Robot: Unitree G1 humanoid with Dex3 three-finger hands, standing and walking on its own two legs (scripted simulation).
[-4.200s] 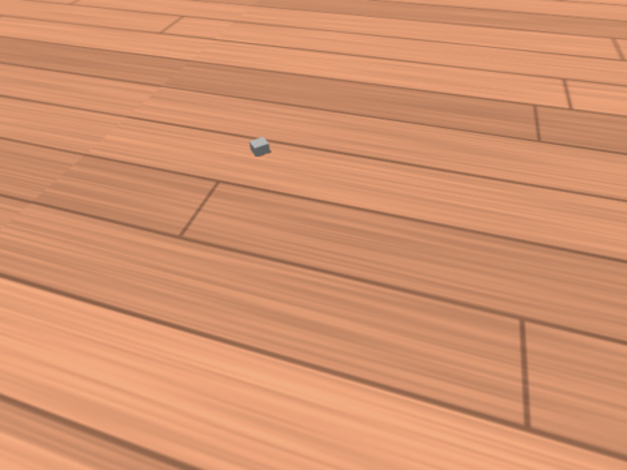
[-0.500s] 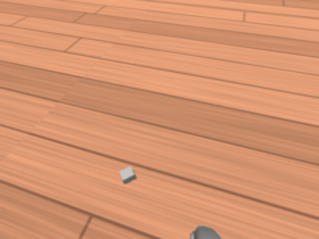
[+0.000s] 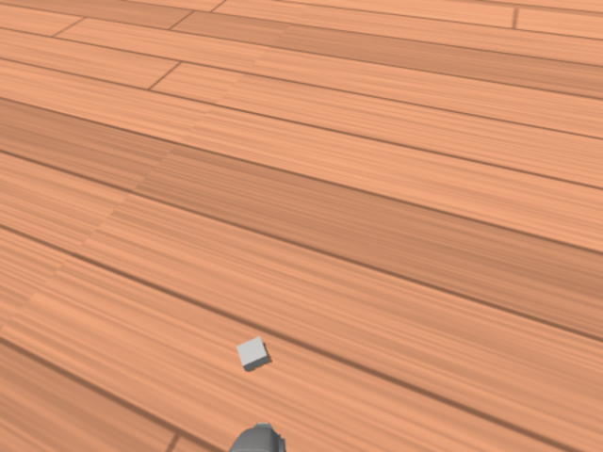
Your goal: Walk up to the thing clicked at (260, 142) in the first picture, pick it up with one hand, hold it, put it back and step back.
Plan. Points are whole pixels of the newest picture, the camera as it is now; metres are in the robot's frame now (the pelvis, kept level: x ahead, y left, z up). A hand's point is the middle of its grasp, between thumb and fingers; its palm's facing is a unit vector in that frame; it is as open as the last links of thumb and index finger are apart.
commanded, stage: walk up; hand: left
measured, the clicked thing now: (252, 353) +0.50 +0.24 -0.74
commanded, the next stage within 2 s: stand in 1.84 s
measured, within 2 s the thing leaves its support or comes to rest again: neither
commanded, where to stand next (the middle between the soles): +0.11 +0.02 m, yaw -1 degrees
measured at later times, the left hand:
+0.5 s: hand out of the picture +0.09 +0.29 -0.15, palm faces -0.04 -0.90 -0.43, open 7.3 cm
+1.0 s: hand (150, 414) +0.20 +0.27 -0.15, palm faces -0.04 -0.95 -0.31, open 7.3 cm
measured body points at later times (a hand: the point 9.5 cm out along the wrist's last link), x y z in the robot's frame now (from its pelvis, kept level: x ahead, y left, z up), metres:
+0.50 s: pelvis +0.06 +0.01 -0.01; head +0.07 +0.00 +0.44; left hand +0.10 +0.34 -0.12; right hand +0.14 -0.29 -0.14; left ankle +0.10 +0.13 -0.73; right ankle +0.10 -0.11 -0.73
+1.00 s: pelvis +0.08 +0.03 +0.01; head +0.09 +0.04 +0.46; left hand +0.20 +0.32 -0.12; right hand +0.16 -0.28 -0.11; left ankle +0.10 +0.14 -0.73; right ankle +0.10 -0.11 -0.73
